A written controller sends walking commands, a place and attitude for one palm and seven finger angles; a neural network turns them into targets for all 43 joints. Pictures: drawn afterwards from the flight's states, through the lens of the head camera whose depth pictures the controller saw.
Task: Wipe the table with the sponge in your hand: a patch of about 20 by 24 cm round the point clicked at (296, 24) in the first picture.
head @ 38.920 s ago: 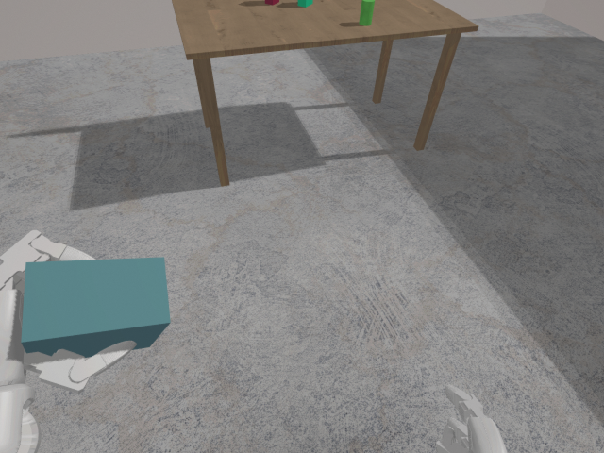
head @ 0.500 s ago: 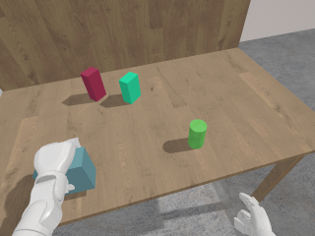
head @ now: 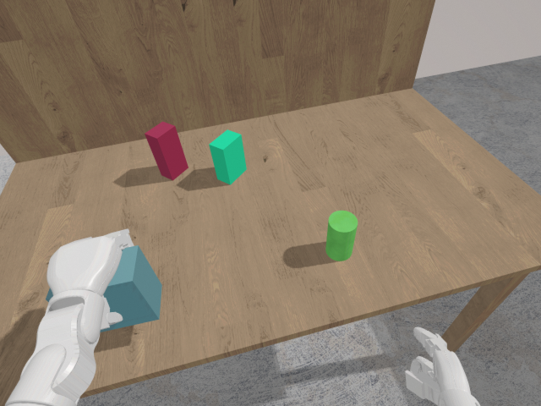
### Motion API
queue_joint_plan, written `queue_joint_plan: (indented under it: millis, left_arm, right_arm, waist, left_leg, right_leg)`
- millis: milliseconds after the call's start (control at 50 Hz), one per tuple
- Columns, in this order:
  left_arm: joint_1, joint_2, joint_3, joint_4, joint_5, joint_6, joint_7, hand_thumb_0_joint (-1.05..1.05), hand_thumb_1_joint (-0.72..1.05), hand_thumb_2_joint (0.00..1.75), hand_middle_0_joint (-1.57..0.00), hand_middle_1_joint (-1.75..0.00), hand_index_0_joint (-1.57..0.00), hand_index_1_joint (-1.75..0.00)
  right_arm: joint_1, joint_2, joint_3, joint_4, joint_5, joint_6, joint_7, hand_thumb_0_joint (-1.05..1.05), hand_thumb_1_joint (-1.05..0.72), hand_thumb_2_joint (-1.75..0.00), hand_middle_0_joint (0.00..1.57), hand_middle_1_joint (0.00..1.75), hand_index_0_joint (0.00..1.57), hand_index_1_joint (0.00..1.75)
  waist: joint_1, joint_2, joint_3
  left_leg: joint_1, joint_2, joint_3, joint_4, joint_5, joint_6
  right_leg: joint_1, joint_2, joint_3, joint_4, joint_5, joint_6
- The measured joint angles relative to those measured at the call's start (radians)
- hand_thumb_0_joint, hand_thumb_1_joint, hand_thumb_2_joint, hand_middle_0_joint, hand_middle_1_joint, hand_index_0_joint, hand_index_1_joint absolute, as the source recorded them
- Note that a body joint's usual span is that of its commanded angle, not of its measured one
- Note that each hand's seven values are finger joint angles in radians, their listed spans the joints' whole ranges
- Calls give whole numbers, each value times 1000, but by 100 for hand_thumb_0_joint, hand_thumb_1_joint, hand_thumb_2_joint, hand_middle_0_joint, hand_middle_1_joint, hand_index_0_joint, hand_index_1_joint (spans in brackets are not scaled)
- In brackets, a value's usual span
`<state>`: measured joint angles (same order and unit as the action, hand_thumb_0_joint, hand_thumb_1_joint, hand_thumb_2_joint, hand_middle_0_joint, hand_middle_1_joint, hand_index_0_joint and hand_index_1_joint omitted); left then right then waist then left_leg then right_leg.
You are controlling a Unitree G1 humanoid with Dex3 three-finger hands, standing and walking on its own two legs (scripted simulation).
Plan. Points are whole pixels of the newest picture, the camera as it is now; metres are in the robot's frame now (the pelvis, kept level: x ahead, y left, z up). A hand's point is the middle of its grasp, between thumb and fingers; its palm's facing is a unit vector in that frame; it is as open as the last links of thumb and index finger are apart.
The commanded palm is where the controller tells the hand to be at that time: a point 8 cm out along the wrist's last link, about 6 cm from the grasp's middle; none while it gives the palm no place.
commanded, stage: lift the sponge slowly off the table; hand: left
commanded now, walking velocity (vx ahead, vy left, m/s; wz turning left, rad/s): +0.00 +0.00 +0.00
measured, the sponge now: (115, 297) +0.24 +0.30 +0.02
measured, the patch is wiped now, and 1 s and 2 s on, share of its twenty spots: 1.00 1.00 1.00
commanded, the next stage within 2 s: bring the sponge back beside the body in 0.52 s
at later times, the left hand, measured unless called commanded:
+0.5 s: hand (98, 269) +0.25 +0.30 +0.09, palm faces +0.03 -0.06 -1.00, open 10.4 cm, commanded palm +0.22 +0.29 +0.15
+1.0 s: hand (90, 280) +0.23 +0.30 +0.09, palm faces +0.02 -0.08 -1.00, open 10.4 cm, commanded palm +0.20 +0.30 +0.16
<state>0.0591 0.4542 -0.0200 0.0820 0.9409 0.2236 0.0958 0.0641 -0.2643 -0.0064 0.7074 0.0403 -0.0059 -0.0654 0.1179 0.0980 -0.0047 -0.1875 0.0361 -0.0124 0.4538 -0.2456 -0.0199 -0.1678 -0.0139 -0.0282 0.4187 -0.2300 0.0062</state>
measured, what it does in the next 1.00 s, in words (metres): stands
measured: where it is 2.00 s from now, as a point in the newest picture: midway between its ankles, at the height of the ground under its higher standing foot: outside the picture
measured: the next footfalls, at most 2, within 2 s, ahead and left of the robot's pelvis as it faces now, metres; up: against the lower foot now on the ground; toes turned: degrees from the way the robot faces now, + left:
none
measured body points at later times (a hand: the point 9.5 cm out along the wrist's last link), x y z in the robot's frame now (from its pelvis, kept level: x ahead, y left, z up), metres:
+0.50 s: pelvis -0.01 +0.00 +0.00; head -0.01 -0.04 +0.45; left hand +0.24 +0.30 +0.15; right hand +0.24 -0.20 -0.08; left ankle +0.00 +0.13 -0.74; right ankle +0.00 -0.13 -0.74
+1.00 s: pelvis +0.00 +0.00 +0.00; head -0.01 -0.04 +0.45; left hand +0.22 +0.30 +0.15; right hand +0.23 -0.21 -0.09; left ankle +0.00 +0.13 -0.74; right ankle +0.00 -0.13 -0.74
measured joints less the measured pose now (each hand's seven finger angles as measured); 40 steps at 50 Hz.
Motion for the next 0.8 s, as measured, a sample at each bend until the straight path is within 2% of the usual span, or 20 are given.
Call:
queue_joint_plan:
  millis: [180,580,700,800]
  left_arm:
    - [-32,9,-18,-13,-4,28,-23,-1,-53,105,-67,-133,-71,-134]
    - [-61,23,-27,-58,-14,69,-81,-1,-54,105,-67,-132,-71,-133]
    - [-73,33,-22,-34,-14,56,-93,-1,-54,105,-68,-132,-71,-133]
    - [-25,38,6,-92,-24,35,-81,-1,-54,105,-68,-132,-71,-133]
  right_arm:
    - [-14,6,14,3,1,1,-6,2,-91,-90,20,30,20,30]
    - [-34,6,38,-9,2,21,2,2,-91,-90,20,30,20,30]
    - [-30,1,36,-9,3,18,-4,2,-91,-90,20,30,20,30]
    - [-19,-1,27,-15,-2,13,1,2,-91,-90,20,30,20,30]
  waist:
    - [9,2,10]
    - [8,9,12]
    - [8,4,22]
    - [5,7,22]
  left_leg:
    - [21,-6,-6,-21,15,2]
    - [47,-8,-6,-59,39,2]
    - [47,-4,-8,-58,39,-1]
    - [50,-1,-3,-56,34,-2]
  right_leg:
    - [25,-6,-6,-21,12,2]
    - [49,-7,-7,-54,33,1]
    - [49,-3,-8,-54,34,-2]
    - [51,1,-3,-55,33,-2]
